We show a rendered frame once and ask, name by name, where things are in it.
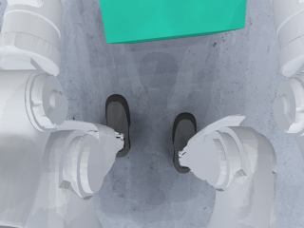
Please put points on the left robot foot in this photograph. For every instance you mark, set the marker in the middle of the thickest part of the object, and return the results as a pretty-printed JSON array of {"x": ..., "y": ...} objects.
[{"x": 118, "y": 118}]

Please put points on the carton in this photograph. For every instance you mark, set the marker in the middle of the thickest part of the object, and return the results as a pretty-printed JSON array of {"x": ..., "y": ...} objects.
[{"x": 139, "y": 21}]

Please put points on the robot left forearm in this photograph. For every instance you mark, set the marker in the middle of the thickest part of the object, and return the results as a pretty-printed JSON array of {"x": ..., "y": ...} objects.
[{"x": 30, "y": 35}]

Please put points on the robot left upper arm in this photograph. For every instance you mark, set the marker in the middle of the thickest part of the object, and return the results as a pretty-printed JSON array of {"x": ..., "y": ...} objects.
[{"x": 32, "y": 103}]

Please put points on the robot right upper arm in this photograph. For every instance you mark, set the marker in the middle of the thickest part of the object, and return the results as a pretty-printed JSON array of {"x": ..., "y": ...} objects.
[{"x": 288, "y": 108}]

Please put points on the robot right forearm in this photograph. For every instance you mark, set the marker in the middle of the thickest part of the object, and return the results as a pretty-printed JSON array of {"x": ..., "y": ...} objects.
[{"x": 288, "y": 17}]

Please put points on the robot left shin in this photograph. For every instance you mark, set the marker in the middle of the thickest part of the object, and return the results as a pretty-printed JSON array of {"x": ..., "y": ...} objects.
[{"x": 106, "y": 136}]

